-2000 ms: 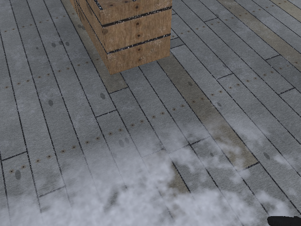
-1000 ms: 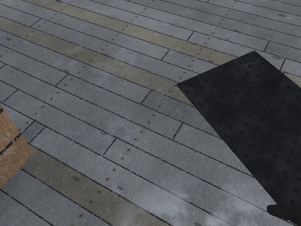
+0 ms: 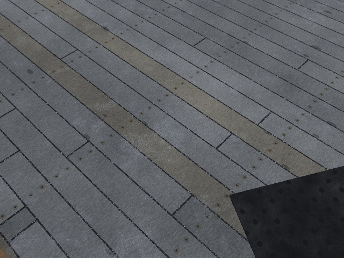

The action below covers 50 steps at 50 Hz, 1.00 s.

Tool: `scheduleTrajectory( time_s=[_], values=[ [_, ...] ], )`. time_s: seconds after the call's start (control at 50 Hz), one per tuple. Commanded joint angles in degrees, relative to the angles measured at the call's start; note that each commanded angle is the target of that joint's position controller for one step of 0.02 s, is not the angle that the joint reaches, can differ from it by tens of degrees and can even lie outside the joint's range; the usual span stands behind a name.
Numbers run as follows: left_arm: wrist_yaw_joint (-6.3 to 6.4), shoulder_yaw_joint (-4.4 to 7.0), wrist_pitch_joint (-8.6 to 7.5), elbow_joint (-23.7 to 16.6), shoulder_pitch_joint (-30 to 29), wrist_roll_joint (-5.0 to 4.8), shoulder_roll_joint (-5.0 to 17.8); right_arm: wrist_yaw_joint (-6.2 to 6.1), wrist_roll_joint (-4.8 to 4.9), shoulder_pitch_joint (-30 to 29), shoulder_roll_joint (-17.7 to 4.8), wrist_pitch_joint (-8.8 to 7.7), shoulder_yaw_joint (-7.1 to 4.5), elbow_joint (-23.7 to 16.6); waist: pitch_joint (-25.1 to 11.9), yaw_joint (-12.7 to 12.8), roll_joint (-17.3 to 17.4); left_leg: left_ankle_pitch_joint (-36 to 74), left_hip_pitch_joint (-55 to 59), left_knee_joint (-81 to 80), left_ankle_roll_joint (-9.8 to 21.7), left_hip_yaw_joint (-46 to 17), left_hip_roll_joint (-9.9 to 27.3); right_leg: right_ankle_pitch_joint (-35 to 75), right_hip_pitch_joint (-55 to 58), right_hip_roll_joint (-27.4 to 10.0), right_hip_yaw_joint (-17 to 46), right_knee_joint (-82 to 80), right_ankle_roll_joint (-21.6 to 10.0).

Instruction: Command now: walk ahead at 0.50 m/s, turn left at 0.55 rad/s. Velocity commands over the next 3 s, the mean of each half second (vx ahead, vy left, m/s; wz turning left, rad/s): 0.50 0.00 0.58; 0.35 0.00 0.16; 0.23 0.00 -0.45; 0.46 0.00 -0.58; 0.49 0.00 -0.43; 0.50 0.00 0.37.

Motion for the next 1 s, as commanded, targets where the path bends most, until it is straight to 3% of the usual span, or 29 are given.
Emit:
scheduleTrajectory(
  time_s=[0.02,0.06,0.08,0.1,0.12,0.14,0.16,0.18,0.2,0.22,0.24,0.26,0.32,0.42,0.5,0.56,0.58,0.6,0.62,0.64,0.66,0.68,0.7,0.72,0.78,0.82,0.86,0.94,1.0],
  values=[
    [0.3,2.45,0.03,-2.91,-2.25,-0.99,10.32,0.97,-0.04,-5.4,-2.69,-0.5,-0.32,-5.99,3.21,-1.19,-4.76,-1.75,0.27,-3.86,1.96,1.88,-0.48,23.01,-0.21,-17.34,3.82,-2.65,-8.24],
    [0.5,2.9,0.87,-2.68,-2.34,-1.45,11.95,1.21,-0.24,-4.32,-4.2,-0.23,-1.11,-6.81,1.15,-2.95,-6.24,-7.61,4.84,-4.75,4.1,4.94,-3.49,38.92,2.33,-17.49,1.89,3.78,-6.99],
    [0.67,3.11,1.36,-2.76,-2.61,-1.7,12.77,1.12,-0.29,-0.74,-5.65,0.0,-1.96,-6.33,-1.6,-5.34,-7.05,-10.25,10.51,-4.92,5.44,6.77,-5.89,48.27,2.44,-17.02,0.78,10.35,-6.25],
    [0.85,2.95,1.82,-2.96,-3.38,-1.93,12.6,0.76,-0.11,7.31,-7.94,0.19,-3.49,-4.37,-5.8,-10.12,-6.27,-8.24,21.75,-7.97,7.34,7.87,-8.62,51.81,-0.74,-15.31,-1.04,21.35,-4.73],
    [1.13,2.1,1.68,-3.58,-2.43,-0.94,10.75,-0.26,0.16,17.64,-12.2,0.76,-5.64,-1.55,-11.17,-14.53,-2.7,-6.72,39.3,-9.11,9.94,2.25,-7.25,41.18,-12.45,-12.98,-1.49,37.29,-2.26],
    [0.35,-0.76,0.47,-7.02,3.12,1.87,2.13,-0.97,0.86,16.8,-19.6,0.57,-6.77,-1.65,-15.09,-7.8,14.22,-13.41,59.0,-12.94,20.45,-29.26,8.55,-12.22,-39.86,-2.28,0.97,59.04,1.87],
    [-0.37,-0.77,-1.73,-7.53,-1.4,0.08,5.14,-0.66,0.33,18.33,-15.73,-0.44,-5.34,-4.08,-24.54,-11.35,8.16,-24.23,62.54,-23.07,24.26,-47.34,13.71,-19.4,-46.4,0.58,15.64,66.76,1.38],
    [-0.81,0.23,-2.85,-9.29,-7.77,-2.34,8.91,-0.37,-0.29,16.55,-12.03,-1.39,-4.22,-3.43,-16.24,-12.6,4.05,-21.36,57.56,-25.03,20.67,-39.59,12.22,-13.75,-51.21,-2.31,16.9,66.4,-0.07],
    [-0.58,-0.16,-3.47,-9.72,-8.9,-2.05,8.04,-0.42,-0.23,13.66,-10.63,-1.91,-3.79,-3.45,-10.99,-10.37,0.92,-16.91,49.59,-24.86,18.7,-32.85,9.88,-8.71,-49.96,-4.66,16.6,61.74,-0.91],
    [-0.11,-0.01,-3.52,-8.96,-8.67,-0.48,8.01,-0.58,-0.28,9.58,-8.64,-1.98,-3.14,-4.03,-7.35,-7.79,-1.35,-10.24,41.45,-25.02,17.1,-27.14,7.65,-5.66,-46.16,-6.52,16.63,56.61,-0.57],
    [0.0,0.39,-3.01,-8.52,-7.42,0.32,8.53,-0.87,-1.02,6.97,-7.25,-2.05,-2.59,-5.0,-6.12,-5.55,-0.14,-4.43,35.55,-26.01,16.55,-23.47,6.0,-3.4,-41.57,-7.74,17.16,53.46,-0.25],
    [-0.09,0.52,-2.31,-8.39,-6.75,0.6,8.43,-1.05,-1.35,5.84,-6.97,-2.04,-2.46,-5.61,-5.49,-4.47,0.38,-1.5,32.03,-27.21,16.58,-22.0,5.03,-2.37,-38.88,-7.81,17.04,51.58,0.32],
    [0.01,-0.06,-0.91,-9.05,-8.21,1.21,5.88,-1.98,-0.88,6.97,-8.47,-2.38,-2.91,-4.9,-3.7,-4.06,-0.55,5.1,25.95,-28.72,16.83,-16.83,3.17,2.5,-37.34,-6.67,15.31,43.6,2.89],
    [-0.77,-1.37,-1.17,-11.77,-18.99,0.63,3.24,-3.14,-0.17,11.24,-9.63,-1.78,-3.37,-2.9,-1.11,-8.15,1.31,-2.31,22.13,-27.98,12.47,-13.03,-0.97,20.52,-32.24,-2.49,14.62,22.88,3.95],
    [-1.62,-0.73,-1.92,-13.16,-22.1,-0.2,5.43,-3.32,0.32,14.54,-9.16,-1.26,-3.4,-1.24,-0.99,-8.93,2.3,-6.53,27.07,-23.47,11.28,-18.76,1.31,19.59,-30.29,-1.33,16.81,16.6,2.59],
    [-1.97,-0.01,-2.66,-11.96,-17.78,-0.11,6.74,-3.49,-0.14,14.49,-8.22,-0.81,-3.21,-0.52,-1.87,-6.72,4.82,-2.66,31.26,-18.5,9.95,-21.03,3.13,14.1,-25.91,-1.52,15.51,14.69,-0.14],
    [-1.7,0.66,-2.88,-10.63,-13.34,0.29,7.58,-3.37,-0.32,14.35,-6.92,-0.73,-2.73,-0.5,-3.87,-4.47,4.76,2.23,31.06,-14.16,8.74,-19.96,1.04,13.61,-19.37,-0.99,14.18,12.68,-1.76],
    [-1.39,1.39,-3.16,-9.75,-6.67,1.15,9.62,-3.1,-0.81,14.41,-4.3,-0.85,-1.65,-1.02,-10.17,-1.34,2.5,1.93,27.77,-2.95,6.85,-16.94,-1.91,13.13,-7.61,-6.17,18.5,14.14,-4.95],
    [-1.16,2.7,-2.88,-8.53,0.85,2.0,14.69,-3.11,-0.26,21.02,-1.23,-1.35,-0.53,-1.67,-19.31,-1.72,-10.06,-12.19,11.23,16.44,2.35,-10.15,-9.25,7.4,13.15,-18.12,38.43,13.58,-13.46],
    [-1.93,2.88,-2.19,-5.84,4.7,0.27,13.6,-3.21,0.79,23.52,-2.57,-1.84,-0.36,-1.47,-20.46,-1.52,-20.45,-32.85,-1.97,28.6,0.6,-8.62,-11.03,-9.3,18.14,-23.97,57.9,5.35,-17.99],
    [-1.95,1.54,-2.03,-6.58,2.15,-0.7,8.97,-3.2,1.17,17.98,-7.63,-1.93,-1.53,-1.42,-11.99,-0.12,-12.42,-29.47,-6.88,32.82,0.73,-10.68,-8.06,-17.38,12.16,-22.13,54.28,3.17,-15.57],
    [-1.76,0.83,-1.58,-7.16,-1.17,-0.21,7.1,-3.24,0.64,12.25,-8.39,-1.87,-1.71,-2.55,-6.56,-0.24,-8.11,-25.04,-7.01,32.64,0.86,-8.44,-5.91,-13.57,5.29,-19.8,46.0,2.89,-13.42],
    [-1.71,0.17,-1.29,-7.33,-4.23,0.5,5.79,-3.25,-0.31,8.66,-7.65,-1.94,-1.63,-3.44,-1.89,-1.31,-5.9,-22.24,-5.49,29.77,0.57,-7.19,-4.64,-2.32,-2.15,-17.48,39.58,1.9,-13.07],
    [-1.57,-0.36,-1.33,-7.33,-6.26,1.0,4.61,-3.15,-0.93,8.19,-6.88,-1.94,-1.78,-3.57,-0.68,-3.17,-6.3,-20.41,-2.48,26.39,0.21,-6.71,-3.01,10.23,-6.56,-15.73,34.67,1.78,-12.63],
    [-1.52,-0.68,-1.72,-5.92,-7.14,0.95,4.47,-3.04,-1.19,10.9,-3.13,-1.41,-1.01,-2.64,-3.26,-5.78,-8.0,-20.54,5.2,17.5,-1.8,-3.48,-2.65,40.12,-10.9,-13.04,23.92,2.7,-12.88],
    [-1.13,-0.24,-1.33,-4.79,-7.32,0.41,6.61,-3.11,-1.77,8.79,-1.14,-1.3,-0.07,-3.37,-4.78,-5.66,-8.25,-15.75,8.58,8.89,-2.7,-1.87,-2.7,46.87,-12.11,-12.12,20.13,2.72,-13.18],
    [-0.67,0.13,-0.22,-3.76,-6.41,-0.21,8.07,-2.95,-1.77,6.23,-0.81,-1.37,0.24,-3.52,-6.33,-4.75,-8.65,-8.19,13.5,1.24,-3.04,-0.61,-4.22,46.83,-13.11,-10.4,18.03,3.01,-12.24],
    [-0.08,0.59,1.63,-2.1,-3.68,-1.21,9.69,-2.71,-1.5,0.73,-3.09,-1.38,-0.45,-4.68,-5.6,-3.2,-8.51,-3.5,15.78,-7.61,-2.58,-1.51,-6.57,37.81,-11.02,-10.71,21.14,6.25,-10.94],
    [0.51,0.4,2.5,-2.5,-5.19,-1.8,8.8,-3.03,-1.93,3.26,-5.32,-1.88,-1.61,-3.84,-5.52,-6.04,-7.72,3.99,24.74,-18.35,0.1,-1.9,-6.17,26.06,-13.15,-8.67,24.41,12.31,-7.55]
  ],
)
Next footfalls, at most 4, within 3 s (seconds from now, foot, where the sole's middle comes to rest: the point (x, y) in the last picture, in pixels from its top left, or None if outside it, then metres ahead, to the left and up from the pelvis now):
0.12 left None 0.23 0.13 -0.78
0.60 right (194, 238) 0.55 -0.01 -0.78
1.02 left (126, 217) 0.61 0.27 -0.78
1.42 right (190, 216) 0.64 0.01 -0.78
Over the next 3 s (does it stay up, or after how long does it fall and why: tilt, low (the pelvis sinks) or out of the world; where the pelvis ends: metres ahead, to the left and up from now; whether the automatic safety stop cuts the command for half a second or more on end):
stays up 1.41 -0.08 -0.02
